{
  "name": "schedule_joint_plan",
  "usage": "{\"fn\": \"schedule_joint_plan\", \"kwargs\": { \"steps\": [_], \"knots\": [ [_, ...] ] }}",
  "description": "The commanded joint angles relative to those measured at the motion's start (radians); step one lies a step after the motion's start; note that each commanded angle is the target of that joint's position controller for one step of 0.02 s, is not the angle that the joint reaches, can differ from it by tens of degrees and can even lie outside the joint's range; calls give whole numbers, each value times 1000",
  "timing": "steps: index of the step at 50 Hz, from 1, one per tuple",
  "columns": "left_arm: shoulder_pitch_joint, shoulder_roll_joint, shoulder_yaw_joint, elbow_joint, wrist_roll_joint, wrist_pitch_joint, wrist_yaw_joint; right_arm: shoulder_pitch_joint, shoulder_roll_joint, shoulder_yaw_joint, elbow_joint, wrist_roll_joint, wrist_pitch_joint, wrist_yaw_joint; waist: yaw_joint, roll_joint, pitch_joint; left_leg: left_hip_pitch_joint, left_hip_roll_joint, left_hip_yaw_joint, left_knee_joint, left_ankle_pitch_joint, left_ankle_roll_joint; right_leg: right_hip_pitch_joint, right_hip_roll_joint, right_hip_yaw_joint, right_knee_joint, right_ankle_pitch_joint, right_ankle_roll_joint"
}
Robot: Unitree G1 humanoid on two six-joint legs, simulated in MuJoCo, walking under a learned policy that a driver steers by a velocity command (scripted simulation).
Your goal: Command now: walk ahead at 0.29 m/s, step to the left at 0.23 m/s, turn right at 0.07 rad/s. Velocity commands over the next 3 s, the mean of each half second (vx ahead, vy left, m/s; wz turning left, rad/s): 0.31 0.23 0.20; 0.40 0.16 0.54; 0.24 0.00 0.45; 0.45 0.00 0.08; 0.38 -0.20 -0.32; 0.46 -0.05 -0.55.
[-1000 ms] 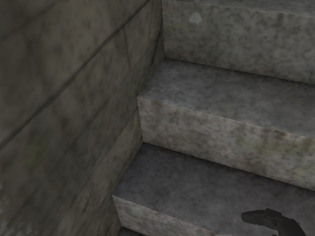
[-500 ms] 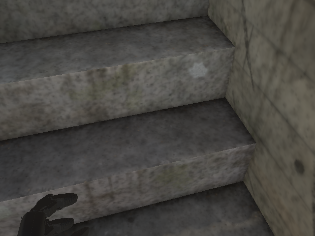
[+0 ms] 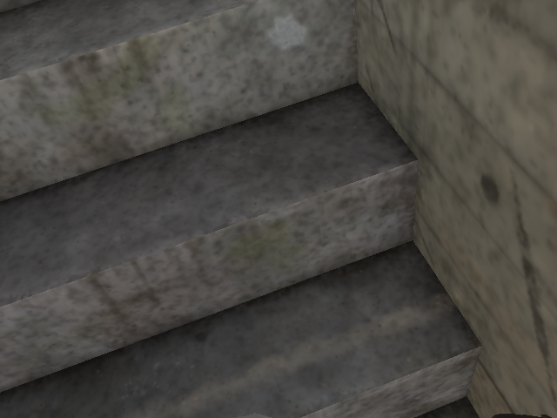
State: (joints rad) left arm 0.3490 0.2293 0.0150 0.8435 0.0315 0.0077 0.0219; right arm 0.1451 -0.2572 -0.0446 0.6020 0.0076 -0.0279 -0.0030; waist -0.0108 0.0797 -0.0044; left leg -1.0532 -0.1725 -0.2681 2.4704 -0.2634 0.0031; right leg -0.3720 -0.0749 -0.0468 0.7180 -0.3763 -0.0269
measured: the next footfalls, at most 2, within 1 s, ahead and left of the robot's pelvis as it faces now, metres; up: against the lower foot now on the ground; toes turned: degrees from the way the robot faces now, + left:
left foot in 0.50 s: +0.13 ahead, +0.16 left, +0.21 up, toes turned +5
right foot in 0.96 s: +0.42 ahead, -0.06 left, +0.42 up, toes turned +11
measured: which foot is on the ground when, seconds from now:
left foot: up 0.00-0.48, down 0.50-0.96, up 0.98-1.00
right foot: down 0.00-0.52, up 0.54-0.94, down 0.96-1.00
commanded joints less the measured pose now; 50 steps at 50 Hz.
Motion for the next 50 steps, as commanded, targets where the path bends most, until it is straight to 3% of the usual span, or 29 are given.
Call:
{"fn": "schedule_joint_plan", "kwargs": {
  "steps": [1, 3, 5, 6, 9, 10, 13, 17, 19, 20, 22, 24, 25, 26, 27, 28, 30, 31, 34, 37, 39, 42, 43, 45, 46, 47, 48, 49, 50],
  "knots": [
    [-215, 35, -50, -121, 29, -23, 19, 0, 164, 99, -129, -2, 32, 14, -148, -148, 3, -207, 51, 81, -22, 208, -27, -92, -138, 46, -313, 459, 47],
    [-184, 86, -52, -127, 48, -38, 55, -118, 120, 107, -154, -12, 43, -6, -111, -205, 8, -116, 50, 166, -167, 321, -57, -195, -117, 15, -401, 634, 8],
    [-35, 128, -38, -95, 44, -38, 89, -152, 125, 113, -143, -10, 55, -27, -44, -222, -44, -253, 65, 164, -107, 297, -87, 41, -178, 95, -423, 753, -56],
    [39, 154, -19, -78, 21, -36, 109, -175, 164, 136, -144, -11, 61, -40, -14, -257, -50, -374, 119, 152, -149, 168, -92, 221, -243, 136, -491, 831, -62],
    [289, 177, 16, 3, -13, -17, 149, -313, 188, 140, -190, -24, 81, -32, 102, -143, 7, -765, 144, 135, -4, 38, -106, 635, -286, 167, -456, 794, -36],
    [306, 137, 10, 20, 1, -16, 149, -322, 208, 141, -210, -16, 73, -14, 90, -141, 3, -817, 159, 78, 42, 75, -93, 677, -279, 142, -413, 733, -19],
    [235, 152, 20, -23, 5, -2, 147, -416, 237, 159, -274, 3, 69, 7, 86, -155, 4, -728, 196, 194, -50, 65, -117, 520, -280, 120, -551, 598, -55],
    [222, 148, 33, 47, -21, 2, 117, -481, 271, 186, -321, -1, 59, 40, 72, -154, -34, -469, 277, 365, -309, 29, -56, 499, -236, -10, -674, 679, -130],
    [179, 177, 49, 67, -39, 9, 111, -518, 296, 201, -342, -7, 52, 59, 46, -182, -90, -218, 268, 419, -588, -97, 18, 497, -251, -128, -653, 1222, -128],
    [135, 192, 53, 76, -42, 2, 103, -512, 286, 205, -338, 12, 55, 70, 27, -171, -144, 19, 222, 499, -797, -176, 62, 440, -250, -201, -629, 1622, -122],
    [71, 378, 95, 50, -35, -38, 93, -205, 138, 146, -269, -24, 94, 38, -104, -340, -327, 308, 121, 455, -916, -399, 75, 566, -391, -167, -466, 2560, -239],
    [16, 430, 122, 12, -81, -19, 57, -43, -25, 72, -224, -41, 107, 21, -135, -422, -442, 458, 15, 397, -1208, -629, 93, 719, -397, -130, -164, 2645, -305],
    [-1, 394, 117, -19, -92, -13, 56, 32, -58, 47, -186, -38, 118, 12, -152, -433, -431, 586, -28, 334, -1400, -626, 103, 671, -379, -114, -44, 2456, -308],
    [-71, 350, 114, -62, -80, -14, 62, 124, -97, 16, -139, 0, 133, 18, -216, -419, -368, 781, 7, 94, -1623, -517, 169, 407, -310, -50, 170, 1976, -266],
    [-165, 161, 71, -162, -27, -21, 33, 121, -167, -10, -74, -22, 132, 3, -127, 63, -306, 952, 191, -449, -1859, -601, 361, -220, -39, 6, 523, 401, -191],
    [-384, 27, 38, -241, -23, -59, 14, 115, -160, -9, -71, -78, 93, -9, -165, 152, -243, 861, 343, -764, -2033, -537, 445, -510, 106, 186, 1242, 45, -132],
    [-511, -152, -55, -402, -16, -83, -6, 119, -22, 30, 48, -25, 9, 2, -86, 44, 54, 578, 283, -335, -1929, -242, 216, -722, 79, 206, 1616, -142, -84],
    [-367, -147, -54, -334, -5, -98, 10, 162, -36, 8, 123, 30, -6, 1, -14, -51, 113, 586, 250, -375, -2006, -318, 213, -796, 72, 197, 1630, -87, -75],
    [-227, -71, -58, -345, -20, -77, 20, 44, 6, 14, 95, 12, -17, 4, 99, -84, 181, 424, 211, -174, -2011, -217, 174, -714, 10, 157, 1466, 17, 11],
    [-344, -57, -64, -371, -3, -55, 45, 168, -32, -2, 103, 0, -25, -16, 16, -7, 218, 452, 249, -211, -2102, -79, 260, -829, 9, 69, 1567, 39, 60],
    [-501, -150, -100, -435, 19, -81, 43, 369, -36, -10, 168, -32, -18, -26, -58, 9, 181, 625, 288, -254, -2078, 34, 257, -1024, 5, 88, 1644, -18, 50],
    [-596, -151, -100, -476, 19, -110, 29, 508, -31, -25, 182, 17, -28, -65, -114, 20, 70, 910, 319, -274, -2040, 255, 245, -1146, -9, 90, 1493, -112, 84],
    [-674, -186, -118, -523, 26, -110, 23, 612, -36, -36, 218, 57, -14, -71, -138, -6, 33, 903, 308, -261, -2104, 194, 226, -1088, -47, 100, 1261, -163, 73],
    [-788, -218, -131, -593, 24, -111, 13, 644, -57, -48, 253, 54, -6, -77, -135, 6, -26, 868, 333, -255, -2227, 262, 226, -840, -45, -18, 1013, -112, 71],
    [-734, -211, -126, -622, 26, -91, 15, 480, -149, -62, 206, 59, -5, -73, -24, 2, -115, 598, 372, -178, -2380, 717, 195, -278, 34, -112, 703, -474, 22],
    [-511, -100, -55, -552, 16, -76, 29, 451, -194, -67, 216, 39, -25, -56, 71, -11, -287, 590, 346, -141, -2165, 1257, 152, 99, 83, -102, 662, -425, -14],
    [-192, 45, 27, -467, 15, -72, 39, 271, -302, -95, 186, 34, -55, -31, 270, 86, -464, 713, 280, -48, -1858, 1795, 102, 302, 90, 14, 520, -368, -66],
    [123, 229, 88, -330, 38, -79, 34, 58, -250, -78, 115, 45, -96, 0, 363, -251, -607, 502, 189, -72, -1457, 1208, 62, 630, -78, 461, 230, -123, -183],
    [92, 270, 99, -299, 21, -78, 32, 95, -48, -34, 65, 46, -108, 30, 223, -607, -685, 359, -10, -84, -1067, 11, -28, 693, -333, 911, -103, 505, -350]
  ]
}}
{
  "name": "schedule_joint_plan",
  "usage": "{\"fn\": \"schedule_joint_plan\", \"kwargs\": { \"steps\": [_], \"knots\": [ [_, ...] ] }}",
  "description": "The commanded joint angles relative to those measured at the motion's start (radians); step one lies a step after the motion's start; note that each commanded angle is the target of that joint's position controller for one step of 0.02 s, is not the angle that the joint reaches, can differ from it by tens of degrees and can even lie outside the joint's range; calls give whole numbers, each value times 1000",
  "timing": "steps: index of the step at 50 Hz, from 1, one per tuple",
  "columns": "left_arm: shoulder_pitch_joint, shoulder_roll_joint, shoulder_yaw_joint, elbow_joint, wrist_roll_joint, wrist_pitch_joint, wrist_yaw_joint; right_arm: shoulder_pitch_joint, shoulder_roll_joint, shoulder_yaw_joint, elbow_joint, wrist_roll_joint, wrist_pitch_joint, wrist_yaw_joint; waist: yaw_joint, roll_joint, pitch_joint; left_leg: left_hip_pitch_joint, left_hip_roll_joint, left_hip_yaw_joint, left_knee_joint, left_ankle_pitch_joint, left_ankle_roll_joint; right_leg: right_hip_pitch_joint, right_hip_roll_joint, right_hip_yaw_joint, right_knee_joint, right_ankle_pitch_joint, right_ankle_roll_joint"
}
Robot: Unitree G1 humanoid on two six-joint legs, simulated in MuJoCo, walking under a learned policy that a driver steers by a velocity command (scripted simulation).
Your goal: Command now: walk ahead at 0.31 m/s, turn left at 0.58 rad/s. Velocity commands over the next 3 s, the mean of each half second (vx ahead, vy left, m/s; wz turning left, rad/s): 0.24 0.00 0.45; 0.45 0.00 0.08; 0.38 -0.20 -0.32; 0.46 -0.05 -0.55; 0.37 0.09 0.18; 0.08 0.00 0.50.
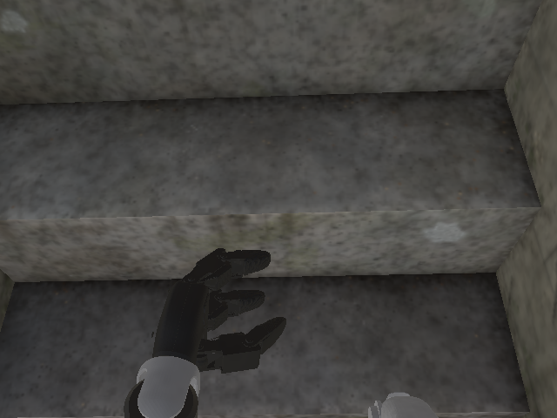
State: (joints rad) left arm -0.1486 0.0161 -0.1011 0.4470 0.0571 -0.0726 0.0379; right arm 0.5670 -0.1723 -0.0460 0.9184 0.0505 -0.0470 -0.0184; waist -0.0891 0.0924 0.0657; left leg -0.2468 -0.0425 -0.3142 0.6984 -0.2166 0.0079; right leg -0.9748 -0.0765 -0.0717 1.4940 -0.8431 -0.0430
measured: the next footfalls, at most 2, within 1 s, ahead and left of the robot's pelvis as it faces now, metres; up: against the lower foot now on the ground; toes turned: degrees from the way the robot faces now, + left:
left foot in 0.44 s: +0.21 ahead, +0.16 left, +0.00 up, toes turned +13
right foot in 0.90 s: +0.41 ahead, -0.04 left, +0.21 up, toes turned +12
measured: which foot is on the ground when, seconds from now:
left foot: up 0.00-0.42, down 0.44-0.86, up 0.88-1.00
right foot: down 0.00-0.42, up 0.44-0.88, down 0.90-1.00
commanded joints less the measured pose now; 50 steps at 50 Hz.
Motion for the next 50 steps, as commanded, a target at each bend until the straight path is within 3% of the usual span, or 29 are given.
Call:
{"fn": "schedule_joint_plan", "kwargs": {
  "steps": [1, 2, 3, 5, 10, 13, 18, 19, 21, 22, 23, 24, 26, 27, 30, 31, 32, 36, 38, 39, 40, 41, 42, 43, 45, 46, 47, 48, 50],
  "knots": [
    [488, 373, 192, 86, -41, -5, 6, -224, -113, -27, -225, 15, -83, 64, 222, -475, -696, -532, -118, -91, 997, -109, -60, 1235, -365, 948, -895, 964, -330],
    [390, 291, 181, 105, -93, 12, 10, -303, -110, -31, -279, 12, -30, 56, 168, -268, -478, -670, -91, 25, 1208, -120, -89, 1090, -378, 803, -845, 923, -309],
    [312, 218, 161, 135, -117, 26, 24, -280, -99, -26, -314, -2, 20, 35, 101, -213, -307, -753, -24, 139, 1264, -128, -69, 975, -382, 612, -859, 779, -252],
    [156, 150, 127, 161, -96, 24, 56, -154, -109, -22, -300, -46, 115, 22, -52, -189, -106, -681, 0, 185, 1591, -94, -35, 680, -336, 351, -841, 738, -119],
    [290, 208, 131, 173, -58, 60, 62, -262, -122, -13, -386, -24, 137, 29, -21, -94, 64, -720, 33, 189, 1321, 34, -22, 596, -289, 15, -1013, 653, -56],
    [283, 359, 170, 183, -37, 70, 46, -335, -110, -3, -466, -22, 128, 27, -48, -218, 18, -547, 89, 349, 890, 19, -65, 684, -206, -119, -1159, 874, -60],
    [337, 511, 209, 213, -33, 76, 21, -365, -194, -30, -506, -5, 79, 34, -45, -173, -99, -302, 18, 485, 283, -370, 60, 1060, -202, -169, -993, 1638, -137],
    [295, 476, 202, 189, -14, 64, 10, -238, -238, -49, -440, -18, 59, 25, -68, -185, -169, -161, 37, 445, 51, -34, 99, 1109, -188, -130, -861, 1689, -111],
    [240, 385, 182, 163, -94, 41, -2, -108, -169, -47, -340, -90, 69, 29, -111, -197, -135, 19, 84, 358, -587, 332, 177, 1053, -120, -94, -454, 1376, -79],
    [225, 228, 151, 124, -99, 24, -15, -153, -179, -28, -295, -94, 54, 47, -4, 29, 11, 184, 181, 158, -479, 600, 201, 527, 61, -38, 59, 461, -43],
    [282, 67, 101, 128, -76, -20, -22, -184, -256, -27, -294, -133, 39, 32, 114, 137, -80, 289, 289, 90, -48, 1437, 228, 170, 202, 172, 611, 372, -13],
    [413, 118, 101, 207, -78, -54, -24, 2, -349, -63, -222, -129, 39, 25, 59, 61, -329, 431, 405, -86, -143, 1037, 385, 4, 240, 275, 817, 374, 7],
    [296, 86, 91, 157, -89, -68, -47, 57, -193, -34, -124, -68, 33, 30, 53, 11, -189, 403, 356, -159, -295, 168, 313, -287, 170, 238, 877, 437, -6],
    [226, 63, 72, 142, -91, -59, -52, -27, -108, -1, -115, -75, 25, 32, 61, 0, -111, 318, 354, -117, -314, 88, 267, -361, 163, 230, 931, 457, -14],
    [148, 61, 49, 95, -79, -33, -33, -107, -67, 31, -51, -110, 5, 7, 90, -22, -52, 226, 408, -14, -366, 252, 182, -579, 180, 248, 1186, 537, -39],
    [18, 87, 52, 89, -40, -60, -20, 150, -32, 22, 15, -85, -7, -5, -81, -101, -110, 517, 303, -26, -249, 576, 160, -658, 202, 181, 1105, 580, -42],
    [0, 76, 55, 80, -36, -72, -23, 150, -97, 7, 40, -81, -19, -10, -48, -106, -140, 555, 322, 24, -279, 598, 159, -670, 200, 165, 967, 567, -24],
    [-159, -29, -14, -25, -45, -18, -22, 40, -65, 18, 118, -49, -7, -58, 64, 89, -125, 184, 348, 106, -627, 456, 162, -361, 74, 27, 498, 548, 0],
    [-147, 29, -9, -45, -45, -10, -9, -53, -118, 20, 108, -13, 17, -66, 135, 155, -181, -29, 272, 305, -663, 1280, 174, 235, 156, -136, 9, 253, -16],
    [-77, 77, 26, 9, -50, 6, -6, -17, -140, 26, 135, -57, 6, -58, 154, 166, -314, 47, 256, 356, -539, 2020, 187, 397, 231, -234, 82, 274, -1],
    [161, 87, 37, 76, -29, 28, 0, -17, -283, -16, 122, -79, -7, -48, 225, 344, -365, 241, 331, 343, -396, 2412, 260, 414, 236, -162, -58, 55, 1],
    [109, 138, 60, 106, -35, 27, -23, 67, -212, -9, 118, -33, -24, -36, 123, 219, -453, 15, 306, 274, -187, 2629, 217, 664, 153, -38, -105, 199, -71],
    [348, 176, 83, 161, -9, 62, -17, 49, -281, -19, 126, -26, -49, -9, 252, 179, -569, 84, 314, 297, -103, 2404, 247, 761, 162, 81, -277, 219, -91],
    [440, 187, 94, 242, -11, 103, -3, -18, -291, -31, 107, -24, -63, 25, 270, 45, -580, -9, 312, 257, -82, 1904, 269, 890, 190, 113, -441, 229, -89],
    [482, 193, 129, 416, 14, 140, -5, -390, -74, 15, -4, -21, -56, 46, 329, -362, -326, -456, 80, 249, 843, 84, 154, 808, -49, 537, -855, 500, -319],
    [449, 199, 127, 400, 40, 103, -11, -438, 21, 24, -106, -20, -64, 38, 300, -378, -245, -767, -13, 18, 1461, -135, 132, 711, -220, 822, -904, 393, -406],
    [426, 187, 133, 424, 1, 61, -5, -538, 80, 54, -223, -7, -60, 33, 265, -274, -107, -962, 18, -57, 1632, -229, 137, 592, -272, 842, -955, 172, -324],
    [452, 187, 143, 487, -39, 26, -10, -530, 129, 82, -269, -18, -56, 31, 210, -205, -13, -1052, 48, -34, 1590, -231, 148, 559, -249, 776, -1003, 87, -230],
    [374, 119, 129, 544, -38, 25, -29, -361, 103, 97, -257, -14, -58, 26, 71, -128, 42, -1036, 90, 31, 1468, -145, 109, 464, -186, 567, -1092, 154, -127]
  ]
}}
Over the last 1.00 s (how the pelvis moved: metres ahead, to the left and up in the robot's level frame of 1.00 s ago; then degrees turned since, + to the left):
0.28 0.05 0.26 23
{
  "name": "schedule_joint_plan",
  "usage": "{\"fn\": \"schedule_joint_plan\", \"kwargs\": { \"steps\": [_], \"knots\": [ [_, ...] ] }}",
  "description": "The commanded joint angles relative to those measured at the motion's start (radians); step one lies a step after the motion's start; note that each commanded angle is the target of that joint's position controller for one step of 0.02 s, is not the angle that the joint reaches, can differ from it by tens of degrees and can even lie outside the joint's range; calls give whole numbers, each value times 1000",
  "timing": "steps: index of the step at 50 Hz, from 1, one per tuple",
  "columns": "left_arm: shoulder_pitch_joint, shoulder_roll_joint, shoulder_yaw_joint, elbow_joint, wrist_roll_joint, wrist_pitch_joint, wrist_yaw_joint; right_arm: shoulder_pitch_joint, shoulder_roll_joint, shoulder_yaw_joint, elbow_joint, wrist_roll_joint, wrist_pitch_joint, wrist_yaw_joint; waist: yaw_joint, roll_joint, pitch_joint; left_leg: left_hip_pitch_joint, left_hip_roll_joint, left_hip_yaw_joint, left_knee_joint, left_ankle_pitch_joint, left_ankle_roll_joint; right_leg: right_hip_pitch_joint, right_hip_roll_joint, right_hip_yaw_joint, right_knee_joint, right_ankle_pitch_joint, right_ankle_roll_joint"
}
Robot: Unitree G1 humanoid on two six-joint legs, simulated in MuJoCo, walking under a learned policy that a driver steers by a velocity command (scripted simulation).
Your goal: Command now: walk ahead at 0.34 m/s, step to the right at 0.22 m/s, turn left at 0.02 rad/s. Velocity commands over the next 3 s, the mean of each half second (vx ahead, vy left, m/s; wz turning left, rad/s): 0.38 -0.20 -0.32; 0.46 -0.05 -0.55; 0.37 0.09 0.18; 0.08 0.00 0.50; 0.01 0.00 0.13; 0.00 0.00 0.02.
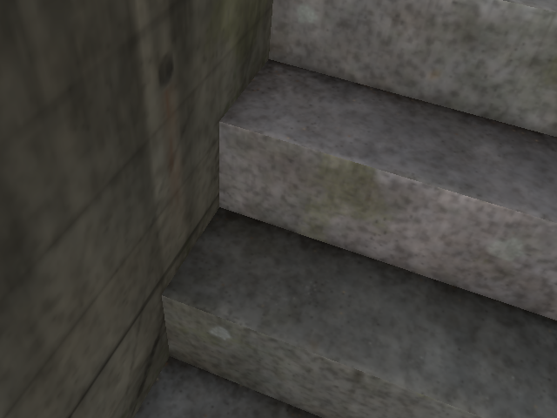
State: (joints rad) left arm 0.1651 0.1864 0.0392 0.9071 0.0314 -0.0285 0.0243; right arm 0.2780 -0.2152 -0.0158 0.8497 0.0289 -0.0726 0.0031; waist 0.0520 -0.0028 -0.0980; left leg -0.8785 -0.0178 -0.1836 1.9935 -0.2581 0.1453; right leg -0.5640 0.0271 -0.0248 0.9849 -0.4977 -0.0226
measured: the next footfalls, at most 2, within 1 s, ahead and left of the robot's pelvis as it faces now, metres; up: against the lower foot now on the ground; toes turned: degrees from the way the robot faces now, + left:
left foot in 0.22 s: +0.17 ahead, +0.22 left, +0.00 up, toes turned +2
right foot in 0.72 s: +0.23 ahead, -0.26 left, +0.21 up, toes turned -23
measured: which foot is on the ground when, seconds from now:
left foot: up 0.00-0.20, down 0.22-0.74, up 0.76-1.00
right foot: down 0.00-0.22, up 0.24-0.70, down 0.72-1.00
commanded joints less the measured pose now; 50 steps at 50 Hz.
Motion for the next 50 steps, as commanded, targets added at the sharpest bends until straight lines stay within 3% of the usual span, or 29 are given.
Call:
{"fn": "schedule_joint_plan", "kwargs": {
  "steps": [1, 3, 6, 7, 9, 11, 12, 13, 14, 15, 16, 18, 20, 27, 29, 31, 33, 35, 36, 37, 38, 39, 40, 41, 42, 44, 45, 47, 50],
  "knots": [
    [-52, 7, -2, 39, -65, 10, -10, -11, 72, 48, -167, 23, -12, -18, -136, -122, 261, -325, 69, -58, 97, -196, -92, -51, -249, 409, -616, -185, -170],
    [-142, 42, -2, -1, -40, 18, -16, 54, -1, 31, -142, 16, 18, -48, -195, -98, 227, -60, 89, 59, -40, 23, -148, -286, -194, 232, -632, -137, -171],
    [-168, 168, 24, -50, -31, 16, 4, -94, 58, 65, -166, -17, 56, -93, -169, 6, 129, 405, 136, 290, -635, 241, -180, -391, -120, 5, -621, 117, -131],
    [-107, 185, 26, -60, -36, 7, 13, -123, 57, 65, -175, -8, 60, -97, -144, -25, 98, 516, 128, 309, -766, 240, -202, -359, -138, 52, -621, 90, -163],
    [-99, 207, 18, -86, -13, 14, 24, 185, -48, -2, -72, 33, 77, -111, -272, -202, -49, 790, 81, 291, -969, 131, -204, -187, -144, 136, -500, 142, -159],
    [-237, 48, -31, -176, -17, 16, 1, 456, -138, -60, 49, -51, 70, -106, -403, -38, -2, 997, 162, 195, -1479, 380, -145, -248, -38, -6, 221, 342, -27],
    [-222, -97, -75, -206, -25, -7, -19, 391, -133, -34, 79, -107, 43, -107, -288, 86, 33, 939, 304, -12, -1394, 1043, -108, -407, 6, 108, 820, 82, 9],
    [258, -112, -50, -135, -18, -39, -20, 277, -203, -45, -26, -164, 29, -88, -72, 168, -106, 894, 584, -354, -1378, 1583, 50, -455, 105, 328, 1289, 96, 80],
    [345, -61, -34, -167, -25, -35, -4, 186, -263, -60, -71, -141, 39, -72, 0, 150, -168, 944, 662, -485, -1584, 1002, 125, -547, 116, 310, 1473, 175, 121],
    [188, -60, -47, -296, -72, -1, 12, 108, -284, -79, -71, -80, 46, -88, 29, 260, -70, 898, 710, -535, -1694, 116, 111, -754, -36, 268, 1517, 236, 144],
    [1, -66, -69, -368, -59, 42, 21, 96, -187, -51, -36, -48, 66, -109, -14, 221, 35, 822, 623, -433, -1707, -375, 26, -855, -90, 222, 1571, 281, 123],
    [-86, -6, -58, -392, -49, 86, -8, 64, -72, -21, -11, -75, 69, -131, 5, 155, 173, 570, 490, -220, -1675, -475, -37, -775, -67, 256, 1531, 365, 98],
    [-44, -16, -58, -389, -61, 90, -11, 88, -28, -8, -15, -76, 53, -140, 19, 158, 196, 518, 456, -29, -1691, -385, -50, -733, -59, 242, 1437, 393, 73],
    [-221, -76, -77, -473, -76, 54, 1, 278, -113, -49, 20, -66, 26, -122, -79, 237, 160, 840, 473, 159, -1825, -215, 0, -910, -125, 128, 1451, 315, 96],
    [-246, -82, -83, -509, -65, 58, -4, 283, -167, -72, 17, -38, 39, -125, -85, 251, 172, 892, 451, 241, -1886, -207, -31, -872, -175, 85, 1270, 166, 108],
    [-257, -81, -86, -528, -53, 57, -14, 276, -224, -102, 25, -29, 47, -137, -76, 228, 169, 908, 475, 277, -1944, -206, -44, -788, -229, 28, 1090, 96, 88],
    [-409, -105, -124, -604, -87, 53, -46, 223, -261, -111, 43, -1, 81, -130, -64, 305, 216, 621, 412, 445, -2147, 18, -4, -307, -198, -123, 504, -281, -21],
    [-95, -18, -55, -541, -68, 71, -31, 219, -347, -122, 89, -6, 61, -104, 71, 297, 53, 738, 450, 459, -1993, 1128, 93, 31, 4, -287, 597, -343, -72],
    [147, 96, 0, -470, -71, 66, -19, 91, -339, -107, 58, -11, 32, -80, 211, 250, -54, 796, 421, 441, -1671, 1579, 90, 155, 59, -138, 393, -324, -134],
    [283, 126, 27, -413, -53, 67, -33, 61, -406, -126, 42, 28, -3, -61, 298, 250, -77, 700, 420, 339, -1382, 1362, 34, 265, 76, 214, 8, -162, -199],
    [359, 345, 85, -364, -5, 70, -6, 21, -233, -94, -85, 15, -31, -26, 175, -366, -214, 292, 166, 224, -887, 370, -85, 476, -214, 1115, -535, -683, -349],
    [304, 313, 54, -276, -14, 45, 20, -4, -161, -101, -63, 36, -54, 2, 76, -448, -273, 239, 42, -76, -331, 221, -114, 383, -254, 1278, -776, -860, -231],
    [225, 275, 24, -242, -19, 39, 5, -109, -41, -67, -119, 12, -49, 20, 24, -467, -146, 140, 25, -77, -60, 237, -100, 196, -271, 1079, -736, -673, -104],
    [211, 207, 15, -196, -28, 27, -29, -185, 46, -33, -157, -10, -38, 15, -13, -319, -7, 82, 50, 17, -9, 206, -83, 89, -234, 841, -632, -545, -80],
    [189, 121, 6, -140, -41, 13, -59, -165, 68, -24, -153, -18, -21, -6, -42, -210, 116, -9, 75, 76, 18, 210, -72, 2, -198, 697, -525, -490, -116],
    [80, 26, -15, -81, -42, 0, -54, -122, 64, -8, -178, -38, 14, -28, -96, -237, 171, -44, 79, 104, 133, 167, -55, -61, -128, 598, -490, -384, -84],
    [95, 28, -14, -75, -25, -26, -45, -72, -5, -13, -185, -39, 39, -25, -101, 10, 177, -43, 81, 56, 70, 322, -56, -15, -132, 706, -491, -292, 3],
    [153, 39, 0, -48, -36, -51, -27, -53, 44, 6, -167, -34, 53, -43, -97, 16, 197, -195, 74, 18, 25, 449, -83, 98, -163, 656, -495, -158, 80],
    [270, 7, -11, 10, 5, -33, -18, -138, 121, 34, -172, -19, 59, -42, -59, -71, 189, -428, -5, 86, 256, 415, -100, 181, -171, 458, -528, 61, 24]
  ]
}}
Over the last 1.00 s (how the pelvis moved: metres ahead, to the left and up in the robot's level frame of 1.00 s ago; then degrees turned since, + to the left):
0.32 0.10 0.32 12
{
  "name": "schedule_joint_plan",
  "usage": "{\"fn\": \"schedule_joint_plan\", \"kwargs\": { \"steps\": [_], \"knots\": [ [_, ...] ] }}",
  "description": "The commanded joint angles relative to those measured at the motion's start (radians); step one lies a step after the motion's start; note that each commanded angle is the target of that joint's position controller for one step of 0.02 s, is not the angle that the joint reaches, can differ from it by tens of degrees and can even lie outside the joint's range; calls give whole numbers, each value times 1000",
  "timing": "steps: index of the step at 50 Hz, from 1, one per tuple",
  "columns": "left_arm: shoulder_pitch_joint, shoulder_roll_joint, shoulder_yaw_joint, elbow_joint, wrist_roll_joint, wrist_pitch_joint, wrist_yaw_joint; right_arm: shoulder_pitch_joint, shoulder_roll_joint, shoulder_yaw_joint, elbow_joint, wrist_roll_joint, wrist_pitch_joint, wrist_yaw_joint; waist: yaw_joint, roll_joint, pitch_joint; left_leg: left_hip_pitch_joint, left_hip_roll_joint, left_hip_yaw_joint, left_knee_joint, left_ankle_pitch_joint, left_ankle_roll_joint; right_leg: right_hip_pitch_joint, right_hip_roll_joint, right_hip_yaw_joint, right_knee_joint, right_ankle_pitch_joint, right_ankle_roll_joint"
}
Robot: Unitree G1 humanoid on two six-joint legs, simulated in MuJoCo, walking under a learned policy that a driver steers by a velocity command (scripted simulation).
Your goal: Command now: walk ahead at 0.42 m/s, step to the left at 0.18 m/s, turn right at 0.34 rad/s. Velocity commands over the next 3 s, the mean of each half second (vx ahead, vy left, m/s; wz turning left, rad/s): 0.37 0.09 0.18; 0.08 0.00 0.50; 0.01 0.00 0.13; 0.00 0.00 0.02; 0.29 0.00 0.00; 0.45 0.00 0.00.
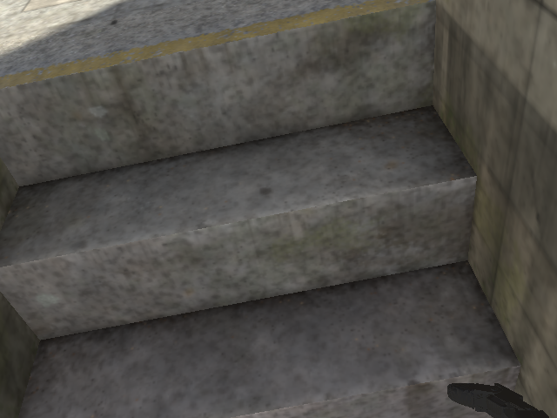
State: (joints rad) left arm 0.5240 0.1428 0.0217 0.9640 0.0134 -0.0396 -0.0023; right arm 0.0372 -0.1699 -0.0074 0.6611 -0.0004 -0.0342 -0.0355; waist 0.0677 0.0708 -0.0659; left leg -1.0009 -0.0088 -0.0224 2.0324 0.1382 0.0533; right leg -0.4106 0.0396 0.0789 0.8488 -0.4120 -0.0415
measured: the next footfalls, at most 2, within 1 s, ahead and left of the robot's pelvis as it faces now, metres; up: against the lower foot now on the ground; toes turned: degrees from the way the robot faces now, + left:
left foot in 0.44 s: +0.29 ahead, +0.08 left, +0.21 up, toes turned +12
right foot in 0.78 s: +0.52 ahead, -0.10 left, +0.42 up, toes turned +16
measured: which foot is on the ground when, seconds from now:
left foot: up 0.00-0.42, down 0.44-0.80, up 0.82-1.00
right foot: down 0.00-0.44, up 0.46-0.76, down 0.78-1.00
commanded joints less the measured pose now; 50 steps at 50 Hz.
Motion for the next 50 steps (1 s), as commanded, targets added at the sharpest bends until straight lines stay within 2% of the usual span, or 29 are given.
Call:
{"fn": "schedule_joint_plan", "kwargs": {
  "steps": [1, 4, 6, 10, 13, 15, 17, 19, 20, 22, 23, 24, 25, 26, 27, 28, 29, 30, 32, 34, 36, 39, 40, 41, 42, 43, 44, 45, 50],
  "knots": [
    [-41, 37, 1, -18, 23, -22, 5, 95, 95, 30, 12, 17, 21, 0, -67, -149, 148, -406, -26, -123, 283, 17, 1, 83, -192, 307, -387, 11, 48],
    [1, 23, -16, 19, 27, -13, 2, 75, 148, 61, 15, 26, 22, -9, -54, -166, 165, -681, -79, -252, 507, -3, 20, 179, -224, 174, -382, 215, 120],
    [39, 19, -32, 31, 19, -3, 13, -108, 137, 77, -42, 17, 23, -8, -6, -171, 153, -661, -72, -113, 382, 48, -15, 88, -197, 91, -470, 250, 119],
    [222, 59, -44, 103, 23, -3, 92, -293, 220, 125, -119, 53, 48, 6, 73, -262, 140, -756, -54, 68, 421, -76, -95, 227, -258, 148, -625, 607, 40],
    [309, 79, -22, 180, 5, 18, 116, -294, 220, 135, -160, 36, 39, 37, 63, -212, 86, -995, -16, 14, 444, -212, -53, 645, -302, 64, -548, 775, 63],
    [246, 3, -43, 192, -20, 47, 118, -351, 238, 151, -187, 31, 3, 73, 38, -215, 65, -775, 19, 138, 226, -265, -36, 518, -238, -32, -665, 655, 19],
    [212, -27, -81, 248, -41, 44, 127, -445, 302, 173, -266, 36, -12, 82, -26, -191, -58, -88, -49, 404, -184, -248, 30, 272, -229, -225, -717, 1793, 39],
    [179, 178, -32, 245, -43, 25, 133, -273, 152, 122, -195, 44, 28, 62, -149, -356, -212, 269, -90, 336, -445, -350, 93, 415, -367, -155, -603, 2734, -12],
    [152, 300, -1, 208, -49, 17, 138, -218, 25, 76, -176, 34, 55, 63, -209, -376, -253, 308, -129, 337, -581, -526, 91, 534, -385, -152, -492, 2897, -27],
    [-54, 367, 31, 91, -50, -13, 128, -5, -111, 18, -86, -16, 97, 59, -326, -314, -227, 489, -149, 226, -1044, -644, 136, 598, -433, -101, -127, 2974, -45],
    [-200, 434, 55, -5, -42, -54, 109, 247, -143, 1, -12, -39, 111, 42, -442, -259, -306, 842, -33, -101, -1245, -503, 251, 290, -357, -31, 211, 2498, -29],
    [-332, 224, 14, -99, 60, -113, 45, 349, -213, -20, 52, -61, 118, -4, -392, 278, -349, 1240, 294, -776, -1439, 499, 539, -418, 88, 5, 1037, 57, 86],
    [-293, 118, 23, -40, 30, -163, -10, 482, -83, -7, 110, -112, 77, -31, -392, 45, -430, 1259, 392, -1050, -1574, 534, 572, -678, 241, 477, 1701, -145, 47],
    [-347, 7, -10, -159, -27, -149, -25, 387, -78, -15, 185, -36, 35, -39, -257, 33, -149, 1105, 401, -916, -1600, 96, 471, -990, 211, 459, 1964, -312, 39],
    [-408, -34, -47, -250, -7, -108, -23, 254, -4, 5, 217, 25, 13, -32, -147, -40, 105, 888, 326, -703, -1578, -39, 328, -1039, 132, 347, 1924, -324, 39],
    [-382, -109, -89, -284, 26, -87, -16, 114, 35, 25, 202, -2, 19, -11, -16, -148, 215, 679, 258, -410, -1562, -23, 182, -999, 89, 275, 1885, -186, -5],
    [-329, -115, -113, -325, 10, -70, -18, -49, 65, 20, 158, -12, 24, 20, 115, -244, 259, 335, 160, -159, -1648, -287, 50, -785, 14, 185, 1554, -108, -41],
    [-235, -54, -87, -331, -33, -31, 3, -167, -16, -8, 102, -26, 47, 48, 154, -90, 245, 204, 73, -60, -1672, -11, 117, -601, 81, -30, 1620, -69, 6],
    [-291, -23, -84, -351, -21, -12, 43, -103, -49, -19, 130, -13, 30, 64, 99, 69, 217, 210, 32, 73, -1642, 347, 120, -597, 52, -160, 1511, 66, 62],
    [-401, -26, -87, -392, -17, 6, 84, 33, -40, -17, 171, -32, 43, 45, 39, 72, 165, 293, 23, 40, -1631, 342, 96, -566, -12, -208, 1207, 270, 67],
    [-461, -96, -115, -419, -1, 14, 89, 134, -195, -75, 126, -10, 39, 24, 35, 45, 32, 280, 116, -27, -1736, 412, 93, -186, -46, -279, 802, 353, 29],
    [-336, 10, -39, -338, 35, 37, 127, 163, -229, -110, 104, 31, 63, 60, 70, 162, -143, 652, 115, 3, -1528, 882, 41, 34, 9, -224, 312, 128, 21],
    [-284, 99, -12, -329, 67, 31, 131, 137, -214, -109, 81, 31, 53, 65, 87, 50, -183, 633, 40, 32, -1302, 743, -22, 132, -96, -13, 120, 360, -40],
    [-271, 190, 21, -350, 84, 30, 131, 204, -178, -108, 87, 23, 54, 73, 62, -338, -252, 475, -37, -26, -698, -250, -104, 175, -442, 475, -11, 851, -256],
    [-307, 140, 8, -379, 109, 15, 119, 217, -194, -118, 94, 58, 68, 89, 62, -242, -334, 486, -59, -241, -242, -407, -189, 99, -405, 567, -158, 765, -262],
    [-460, 104, 8, -384, 36, 22, 109, 246, -161, -110, 42, 82, 95, 75, -52, -214, -271, 403, -34, -221, -100, -323, -204, -43, -389, 490, -183, 279, -204],
    [-520, 56, 0, -385, -6, 31, 110, 248, -119, -91, 25, 51, 120, 55, -88, -181, -130, 325, -11, -187, -146, -272, -192, -146, -376, 417, -169, 9, -155],
    [-397, 76, 9, -343, -19, 30, 122, 264, -111, -78, 20, -7, 130, 27, -80, -139, -65, 317, -18, -192, -218, -195, -204, -144, -416, 397, -198, -140, -112],
    [-326, 46, 8, -350, -34, -8, 139, 184, -97, -79, -21, -20, 134, 40, -97, -102, 37, 347, -31, -171, -479, -57, -175, -191, -335, 196, -116, -183, -73]
  ]
}}
Over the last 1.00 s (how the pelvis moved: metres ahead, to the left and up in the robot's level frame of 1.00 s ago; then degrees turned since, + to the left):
0.20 -0.18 0.25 -27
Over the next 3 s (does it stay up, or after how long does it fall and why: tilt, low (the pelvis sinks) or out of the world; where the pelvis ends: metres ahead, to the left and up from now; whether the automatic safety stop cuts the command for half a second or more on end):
stays up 0.39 0.10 0.39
